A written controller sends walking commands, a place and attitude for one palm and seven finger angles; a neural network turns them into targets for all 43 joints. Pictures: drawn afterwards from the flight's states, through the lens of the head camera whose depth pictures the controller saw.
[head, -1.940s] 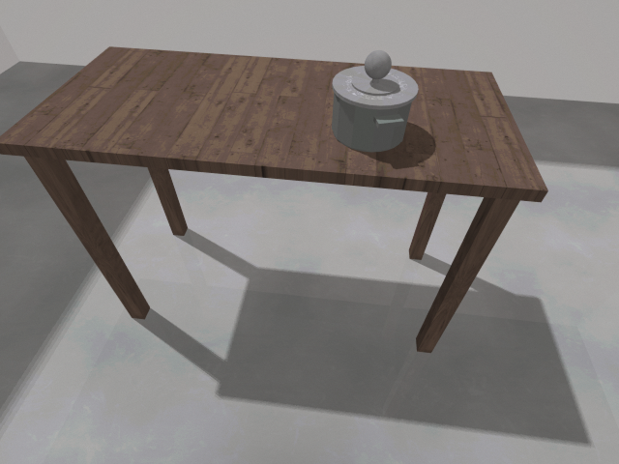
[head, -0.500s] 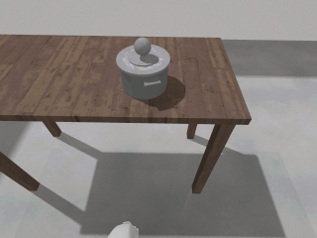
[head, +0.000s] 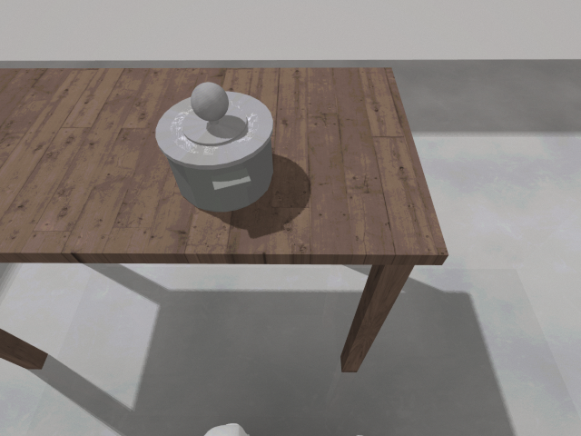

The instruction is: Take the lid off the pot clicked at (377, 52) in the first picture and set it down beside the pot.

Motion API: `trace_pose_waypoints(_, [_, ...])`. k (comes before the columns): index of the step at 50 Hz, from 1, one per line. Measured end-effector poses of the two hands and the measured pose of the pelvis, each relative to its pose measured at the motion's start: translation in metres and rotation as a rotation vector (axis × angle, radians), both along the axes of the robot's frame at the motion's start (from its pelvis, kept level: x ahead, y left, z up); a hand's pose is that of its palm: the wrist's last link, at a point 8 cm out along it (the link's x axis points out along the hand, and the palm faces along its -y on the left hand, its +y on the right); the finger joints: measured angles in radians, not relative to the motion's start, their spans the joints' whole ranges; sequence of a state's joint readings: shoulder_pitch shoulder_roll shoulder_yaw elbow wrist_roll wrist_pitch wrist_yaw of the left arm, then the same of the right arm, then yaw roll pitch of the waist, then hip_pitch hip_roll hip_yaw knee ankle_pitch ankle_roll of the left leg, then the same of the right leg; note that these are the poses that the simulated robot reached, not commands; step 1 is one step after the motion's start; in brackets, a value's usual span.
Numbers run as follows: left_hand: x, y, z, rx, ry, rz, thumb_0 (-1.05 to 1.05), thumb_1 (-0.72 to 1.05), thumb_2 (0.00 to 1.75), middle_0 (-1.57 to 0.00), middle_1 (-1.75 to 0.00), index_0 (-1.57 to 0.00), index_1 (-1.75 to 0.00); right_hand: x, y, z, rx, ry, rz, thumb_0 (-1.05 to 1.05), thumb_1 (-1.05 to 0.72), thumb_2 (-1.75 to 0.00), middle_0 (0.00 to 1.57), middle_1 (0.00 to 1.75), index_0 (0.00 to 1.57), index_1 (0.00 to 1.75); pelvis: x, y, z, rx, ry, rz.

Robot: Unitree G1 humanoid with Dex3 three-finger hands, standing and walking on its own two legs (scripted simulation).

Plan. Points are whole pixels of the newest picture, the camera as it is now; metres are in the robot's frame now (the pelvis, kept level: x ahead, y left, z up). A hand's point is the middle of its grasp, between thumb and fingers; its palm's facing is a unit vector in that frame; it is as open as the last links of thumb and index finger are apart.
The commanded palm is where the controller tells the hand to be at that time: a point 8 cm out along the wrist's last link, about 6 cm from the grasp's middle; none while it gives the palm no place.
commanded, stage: come to a stop and stand still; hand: left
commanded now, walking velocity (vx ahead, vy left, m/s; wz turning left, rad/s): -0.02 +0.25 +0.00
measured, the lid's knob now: (209, 102) +0.51 +0.15 +0.17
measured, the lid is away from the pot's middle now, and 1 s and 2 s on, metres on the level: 0.00 0.00 0.00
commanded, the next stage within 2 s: look again from close up in 1.08 s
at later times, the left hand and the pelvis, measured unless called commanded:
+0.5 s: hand out of the picture -0.04 +0.24 -0.17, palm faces +0.11 -0.96 -0.26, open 7.4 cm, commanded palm none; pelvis -0.04 +0.03 +0.00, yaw +1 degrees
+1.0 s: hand out of the picture -0.02 +0.24 -0.16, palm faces +0.01 -0.98 -0.21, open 7.3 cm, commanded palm none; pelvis -0.05 +0.07 +0.02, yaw -1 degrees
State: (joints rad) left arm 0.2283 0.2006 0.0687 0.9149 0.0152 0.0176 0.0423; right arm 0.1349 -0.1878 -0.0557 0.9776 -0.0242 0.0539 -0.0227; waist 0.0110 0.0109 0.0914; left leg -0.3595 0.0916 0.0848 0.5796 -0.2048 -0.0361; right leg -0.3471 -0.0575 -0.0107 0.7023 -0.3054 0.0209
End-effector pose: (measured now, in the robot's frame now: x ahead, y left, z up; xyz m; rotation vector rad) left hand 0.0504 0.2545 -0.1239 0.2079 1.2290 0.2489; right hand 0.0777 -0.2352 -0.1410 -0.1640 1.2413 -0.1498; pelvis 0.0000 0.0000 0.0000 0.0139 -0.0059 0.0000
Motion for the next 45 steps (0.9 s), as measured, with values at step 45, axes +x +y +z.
trace_pose_waypoints(45, [-0.078, 0.036, -0.001, -0.084, 0.097, -0.027, 0.00, 0.91, 0.90, -0.20, -0.30, -0.20, -0.30, -0.111, 0.074, 0.010, 0.021, 0.100, -0.047, 0.01, -0.92, -0.90, 0.20, 0.30, 0.20, 0.30, -0.047, 0.064, 0.014, -0.005, 0.021, -0.001])
